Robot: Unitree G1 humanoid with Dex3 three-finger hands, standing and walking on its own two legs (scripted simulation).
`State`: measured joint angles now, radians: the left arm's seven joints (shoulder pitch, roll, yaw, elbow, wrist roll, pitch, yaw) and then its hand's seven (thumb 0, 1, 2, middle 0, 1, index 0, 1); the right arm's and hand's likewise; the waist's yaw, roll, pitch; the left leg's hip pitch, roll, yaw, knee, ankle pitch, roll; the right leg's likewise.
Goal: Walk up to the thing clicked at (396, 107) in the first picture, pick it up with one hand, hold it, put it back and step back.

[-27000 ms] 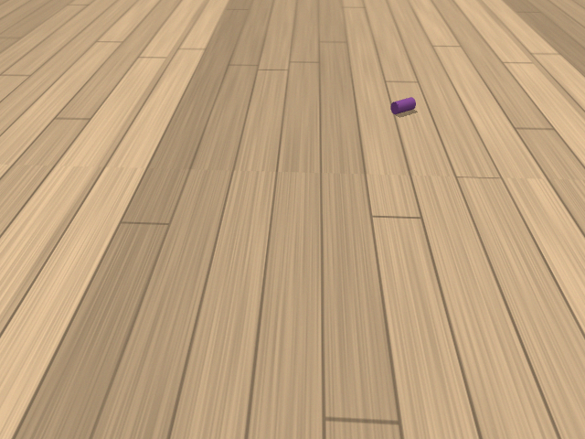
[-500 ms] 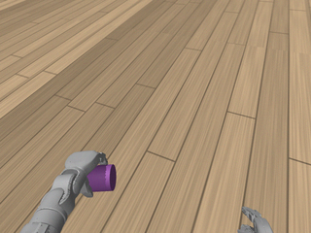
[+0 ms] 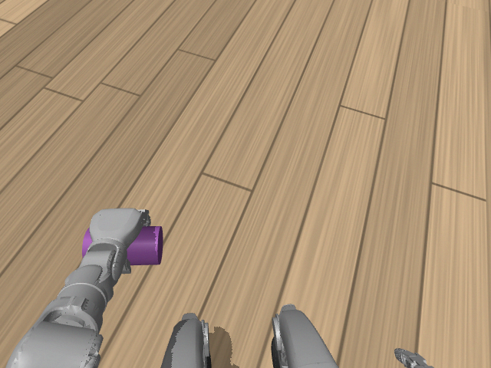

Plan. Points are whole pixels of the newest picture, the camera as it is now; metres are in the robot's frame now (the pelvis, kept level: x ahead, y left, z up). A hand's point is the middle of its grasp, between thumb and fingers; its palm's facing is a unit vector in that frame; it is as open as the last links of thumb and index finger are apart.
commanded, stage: crouch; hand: left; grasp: from above
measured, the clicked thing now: (125, 245) +0.37 +0.23 -0.14
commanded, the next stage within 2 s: lower in 1.30 s
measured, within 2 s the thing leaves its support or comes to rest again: neither
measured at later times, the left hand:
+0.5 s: hand (151, 255) +0.40 +0.23 -0.35, palm faces -0.45 +0.01 -0.89, open 10.4 cm
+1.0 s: hand (158, 257) +0.42 +0.23 -0.44, palm faces -0.47 -0.01 -0.88, open 10.4 cm
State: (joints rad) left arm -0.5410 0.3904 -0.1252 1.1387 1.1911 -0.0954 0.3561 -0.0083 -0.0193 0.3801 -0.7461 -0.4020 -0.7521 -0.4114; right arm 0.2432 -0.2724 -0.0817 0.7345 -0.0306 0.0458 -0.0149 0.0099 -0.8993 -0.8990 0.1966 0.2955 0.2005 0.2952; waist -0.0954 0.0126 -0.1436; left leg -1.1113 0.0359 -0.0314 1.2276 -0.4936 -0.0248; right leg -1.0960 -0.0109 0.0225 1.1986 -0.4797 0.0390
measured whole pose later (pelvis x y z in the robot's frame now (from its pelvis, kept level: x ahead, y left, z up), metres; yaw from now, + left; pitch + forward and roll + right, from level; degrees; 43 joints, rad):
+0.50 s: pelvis -0.03 +0.01 -0.19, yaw -1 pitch +37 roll -4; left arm -0.78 0.51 0.01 1.27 1.23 -0.14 0.38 -0.01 -0.03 0.42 -0.73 -0.41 -0.74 -0.42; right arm 0.19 -0.23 -0.03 0.76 -0.10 -0.06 0.04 0.01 -0.90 -0.90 0.20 0.30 0.20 0.29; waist -0.18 0.04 -0.19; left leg -1.93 0.01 -0.08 1.94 -0.66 -0.02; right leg -1.89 -0.01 0.02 1.89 -0.65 0.06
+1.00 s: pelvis -0.04 +0.00 -0.27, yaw -3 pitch +37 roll -6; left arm -0.91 0.62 0.06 1.38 1.26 -0.17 0.38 -0.01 -0.04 0.44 -0.73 -0.42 -0.73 -0.43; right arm 0.18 -0.25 -0.01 0.75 -0.13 -0.05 0.12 0.01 -0.91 -0.90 0.20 0.30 0.20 0.29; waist -0.23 0.01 -0.11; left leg -2.16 0.00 -0.13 2.20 -0.69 -0.04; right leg -2.11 0.01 0.00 2.14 -0.68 0.06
